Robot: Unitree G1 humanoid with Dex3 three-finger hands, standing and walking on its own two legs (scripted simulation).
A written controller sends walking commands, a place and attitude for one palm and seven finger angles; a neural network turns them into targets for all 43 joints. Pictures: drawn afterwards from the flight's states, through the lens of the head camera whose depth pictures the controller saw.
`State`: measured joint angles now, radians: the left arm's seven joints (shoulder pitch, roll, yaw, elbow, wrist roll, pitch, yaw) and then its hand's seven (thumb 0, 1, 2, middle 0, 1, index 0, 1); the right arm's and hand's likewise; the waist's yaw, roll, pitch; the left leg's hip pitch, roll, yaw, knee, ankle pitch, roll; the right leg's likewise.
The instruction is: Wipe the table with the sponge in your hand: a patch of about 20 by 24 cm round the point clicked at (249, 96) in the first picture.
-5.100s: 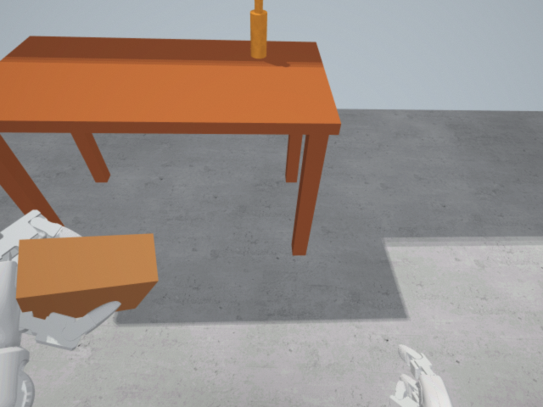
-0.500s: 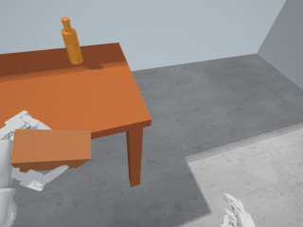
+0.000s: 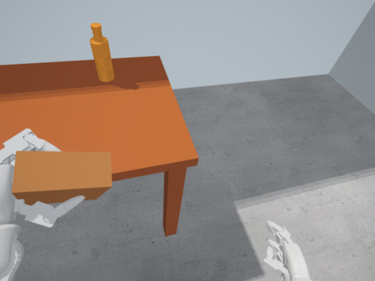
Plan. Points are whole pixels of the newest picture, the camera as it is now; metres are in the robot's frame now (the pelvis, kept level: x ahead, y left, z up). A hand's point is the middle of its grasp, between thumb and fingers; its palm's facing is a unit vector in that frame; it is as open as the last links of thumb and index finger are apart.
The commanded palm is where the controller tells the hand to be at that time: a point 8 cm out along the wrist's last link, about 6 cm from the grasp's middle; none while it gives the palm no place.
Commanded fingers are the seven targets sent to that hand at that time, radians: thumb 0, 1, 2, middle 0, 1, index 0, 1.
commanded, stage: come to a stop and stand still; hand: left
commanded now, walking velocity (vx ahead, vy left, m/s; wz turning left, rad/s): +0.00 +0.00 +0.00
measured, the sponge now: (77, 179) +0.23 +0.21 +0.14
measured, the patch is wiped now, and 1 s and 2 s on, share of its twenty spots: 0.00 0.00 0.00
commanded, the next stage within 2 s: look again from close up in 0.16 s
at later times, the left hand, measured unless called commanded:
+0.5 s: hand (52, 180) +0.22 +0.24 +0.15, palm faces +0.39 -0.85 -0.35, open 9.6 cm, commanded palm +0.17 +0.27 +0.17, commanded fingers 0.00 0.10 1.30 -1.20 -1.60 -1.20 -1.60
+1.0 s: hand (84, 159) +0.27 +0.21 +0.15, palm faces +0.38 -0.86 -0.34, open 9.6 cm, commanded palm +0.21 +0.25 +0.17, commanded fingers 0.00 0.10 1.30 -1.20 -1.60 -1.20 -1.60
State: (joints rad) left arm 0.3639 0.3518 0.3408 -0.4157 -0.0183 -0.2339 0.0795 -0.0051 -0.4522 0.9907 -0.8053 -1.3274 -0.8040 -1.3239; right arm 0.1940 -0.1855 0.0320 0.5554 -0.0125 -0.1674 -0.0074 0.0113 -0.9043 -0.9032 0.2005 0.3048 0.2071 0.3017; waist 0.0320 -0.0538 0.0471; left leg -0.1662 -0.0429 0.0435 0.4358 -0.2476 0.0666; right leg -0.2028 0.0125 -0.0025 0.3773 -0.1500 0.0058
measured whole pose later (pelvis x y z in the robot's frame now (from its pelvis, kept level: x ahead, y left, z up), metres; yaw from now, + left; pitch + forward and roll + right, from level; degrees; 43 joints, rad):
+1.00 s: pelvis +0.04 -0.02 -0.02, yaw -2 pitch +0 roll -1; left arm 0.40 0.34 0.34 -0.42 -0.03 -0.23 0.11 -0.01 -0.45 0.99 -0.80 -1.33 -0.80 -1.32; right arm 0.23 -0.21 0.00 0.58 0.00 -0.10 -0.04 0.01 -0.90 -0.90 0.20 0.30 0.21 0.30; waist 0.01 0.00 0.00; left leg -0.22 0.01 0.05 0.66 -0.41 0.03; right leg -0.27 0.06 0.00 0.60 -0.33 -0.04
